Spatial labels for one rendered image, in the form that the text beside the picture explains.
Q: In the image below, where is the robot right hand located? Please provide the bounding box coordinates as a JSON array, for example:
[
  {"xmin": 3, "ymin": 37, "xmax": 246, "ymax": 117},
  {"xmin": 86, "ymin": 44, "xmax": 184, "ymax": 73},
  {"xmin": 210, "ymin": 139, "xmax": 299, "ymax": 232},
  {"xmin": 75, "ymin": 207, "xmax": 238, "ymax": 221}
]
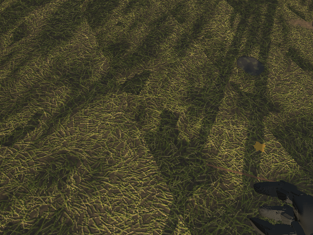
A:
[{"xmin": 249, "ymin": 180, "xmax": 313, "ymax": 235}]

